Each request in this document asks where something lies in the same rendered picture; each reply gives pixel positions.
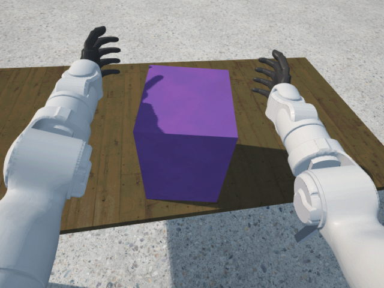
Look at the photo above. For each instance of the carton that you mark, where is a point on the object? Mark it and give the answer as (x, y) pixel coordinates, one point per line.
(185, 132)

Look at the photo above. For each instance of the right robot upper arm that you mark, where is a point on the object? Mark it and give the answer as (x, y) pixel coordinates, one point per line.
(342, 204)

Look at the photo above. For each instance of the left robot upper arm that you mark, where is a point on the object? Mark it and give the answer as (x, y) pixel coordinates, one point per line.
(47, 169)

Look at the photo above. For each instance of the robot left hand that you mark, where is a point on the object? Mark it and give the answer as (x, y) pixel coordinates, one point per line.
(92, 52)

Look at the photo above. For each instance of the robot left forearm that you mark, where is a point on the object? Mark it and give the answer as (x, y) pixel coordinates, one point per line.
(70, 108)

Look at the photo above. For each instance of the robot right hand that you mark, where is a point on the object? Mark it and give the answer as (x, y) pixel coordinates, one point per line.
(281, 76)

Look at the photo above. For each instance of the robot right forearm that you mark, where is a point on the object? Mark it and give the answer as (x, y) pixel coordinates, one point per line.
(304, 136)

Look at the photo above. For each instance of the table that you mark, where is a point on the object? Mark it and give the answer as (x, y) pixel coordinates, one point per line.
(258, 174)

